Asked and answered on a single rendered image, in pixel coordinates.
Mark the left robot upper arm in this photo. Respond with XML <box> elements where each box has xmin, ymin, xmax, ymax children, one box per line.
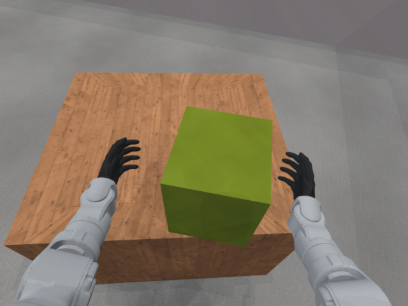
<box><xmin>4</xmin><ymin>248</ymin><xmax>99</xmax><ymax>306</ymax></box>

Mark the left robot hand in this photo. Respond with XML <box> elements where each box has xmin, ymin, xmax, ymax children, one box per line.
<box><xmin>98</xmin><ymin>137</ymin><xmax>141</xmax><ymax>185</ymax></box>

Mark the robot right forearm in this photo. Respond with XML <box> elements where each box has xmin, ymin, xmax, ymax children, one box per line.
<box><xmin>288</xmin><ymin>196</ymin><xmax>392</xmax><ymax>306</ymax></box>

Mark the pedestal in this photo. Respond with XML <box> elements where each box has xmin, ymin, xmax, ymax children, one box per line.
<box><xmin>4</xmin><ymin>72</ymin><xmax>295</xmax><ymax>284</ymax></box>

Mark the carton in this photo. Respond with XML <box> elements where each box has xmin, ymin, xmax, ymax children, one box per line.
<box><xmin>160</xmin><ymin>106</ymin><xmax>272</xmax><ymax>247</ymax></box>

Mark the right robot hand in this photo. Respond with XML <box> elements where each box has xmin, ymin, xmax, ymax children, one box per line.
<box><xmin>278</xmin><ymin>152</ymin><xmax>315</xmax><ymax>200</ymax></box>

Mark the right robot upper arm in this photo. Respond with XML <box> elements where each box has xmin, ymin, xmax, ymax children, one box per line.
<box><xmin>315</xmin><ymin>279</ymin><xmax>389</xmax><ymax>306</ymax></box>

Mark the robot left forearm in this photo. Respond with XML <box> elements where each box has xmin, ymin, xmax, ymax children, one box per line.
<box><xmin>16</xmin><ymin>177</ymin><xmax>117</xmax><ymax>302</ymax></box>

